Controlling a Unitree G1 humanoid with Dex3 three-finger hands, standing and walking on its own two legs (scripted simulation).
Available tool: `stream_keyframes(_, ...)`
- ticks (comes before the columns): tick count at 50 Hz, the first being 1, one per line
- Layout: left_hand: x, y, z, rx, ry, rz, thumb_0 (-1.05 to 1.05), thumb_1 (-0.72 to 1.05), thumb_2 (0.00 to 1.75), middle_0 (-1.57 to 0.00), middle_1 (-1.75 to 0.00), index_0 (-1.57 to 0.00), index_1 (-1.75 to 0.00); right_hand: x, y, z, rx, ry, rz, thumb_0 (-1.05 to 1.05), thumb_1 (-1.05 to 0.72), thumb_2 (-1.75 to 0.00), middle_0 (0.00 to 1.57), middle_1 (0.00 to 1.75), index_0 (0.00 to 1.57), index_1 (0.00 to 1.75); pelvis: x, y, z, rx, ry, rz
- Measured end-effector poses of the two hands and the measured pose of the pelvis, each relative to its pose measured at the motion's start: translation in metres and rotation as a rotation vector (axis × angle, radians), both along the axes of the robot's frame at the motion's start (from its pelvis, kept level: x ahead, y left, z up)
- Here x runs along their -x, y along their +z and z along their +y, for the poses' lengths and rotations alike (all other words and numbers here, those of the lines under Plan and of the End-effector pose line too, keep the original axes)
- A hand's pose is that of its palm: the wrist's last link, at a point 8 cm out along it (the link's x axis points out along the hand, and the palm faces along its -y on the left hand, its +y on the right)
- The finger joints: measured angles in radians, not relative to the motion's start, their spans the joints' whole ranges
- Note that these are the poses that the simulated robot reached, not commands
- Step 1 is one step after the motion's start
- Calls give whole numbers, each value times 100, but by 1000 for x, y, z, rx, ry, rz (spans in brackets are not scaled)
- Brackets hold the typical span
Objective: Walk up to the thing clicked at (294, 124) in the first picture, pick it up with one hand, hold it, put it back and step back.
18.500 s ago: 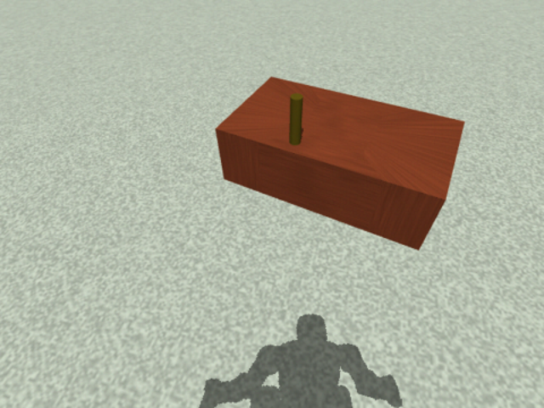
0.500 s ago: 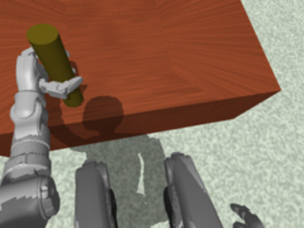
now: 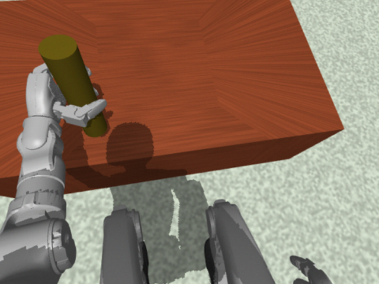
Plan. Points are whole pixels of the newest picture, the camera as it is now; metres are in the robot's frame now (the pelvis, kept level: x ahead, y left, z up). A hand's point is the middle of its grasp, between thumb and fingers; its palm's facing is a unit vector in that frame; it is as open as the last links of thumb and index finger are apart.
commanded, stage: settle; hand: left
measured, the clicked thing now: (81, 96) +0.49 +0.18 +0.01
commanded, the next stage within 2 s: lift in 0.20 s
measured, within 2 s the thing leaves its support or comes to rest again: neither
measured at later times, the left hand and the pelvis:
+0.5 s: hand (77, 87) +0.49 +0.18 +0.04, palm faces -0.02 -1.00 -0.03, open 8.5 cm; pelvis +0.01 +0.00 +0.03, yaw +0 degrees
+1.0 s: hand (36, 95) +0.42 +0.19 +0.14, palm faces -0.01 -1.00 -0.02, open 8.5 cm; pelvis +0.02 +0.01 +0.11, yaw +2 degrees
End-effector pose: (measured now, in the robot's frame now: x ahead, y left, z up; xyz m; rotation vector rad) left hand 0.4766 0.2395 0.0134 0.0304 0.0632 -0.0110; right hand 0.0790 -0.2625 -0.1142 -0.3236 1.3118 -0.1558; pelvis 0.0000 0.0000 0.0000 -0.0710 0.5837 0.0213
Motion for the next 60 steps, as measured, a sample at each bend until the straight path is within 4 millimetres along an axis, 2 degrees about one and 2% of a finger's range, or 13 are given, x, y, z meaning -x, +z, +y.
stream_keyframes(11, -2, 16, -2, 11, 3, -5, 3, -32, 106, -93, -124, -89, -120, -2, 12, 8, -20, -5, -6, 0, -89, -89, 20, 30, 20, 30, -4, 13, 2, 1, 2, -11)
stream_keyframes(18, -1, 20, -3, 9, 1, -1, 3, -32, 106, -92, -124, -89, -120, -2, 18, 7, -17, -6, -7, 0, -90, -89, 20, 30, 20, 30, -5, 19, 2, 0, 4, -13)
stream_keyframes(24, 4, 25, -3, 4, -11, -3, 3, -32, 106, -93, -124, -89, -120, -2, 23, 6, -16, -11, -9, 0, -91, -90, 20, 30, 20, 30, -5, 24, 2, 0, 6, -21)
stream_keyframes(30, 14, 39, -2, 4, -13, -4, 3, -33, 106, -93, -123, -90, -119, -7, 35, 8, -19, -14, -26, 0, -92, -90, 20, 30, 20, 30, -7, 35, 2, 1, 10, -41)
stream_keyframes(39, 38, 75, 2, 3, -9, -7, 3, -32, 106, -93, -123, -89, -119, -25, 64, 14, -32, -8, -95, 0, -92, -90, 20, 30, 20, 30, -11, 64, 4, 2, 21, -90)
stream_keyframes(53, 90, 138, 9, 10, 4, -4, 3, -32, 107, -93, -124, -89, -120, -70, 126, 24, -46, 28, -251, 1, -91, -90, 20, 30, 20, 30, -19, 118, 6, -12, 47, -200)
stream_keyframes(60, 104, 163, 11, 18, 6, 2, 3, -32, 107, -93, -123, -89, -119, -87, 155, 27, -47, 48, -312, 1, -91, -90, 20, 30, 20, 30, -23, 142, 6, -21, 57, -253)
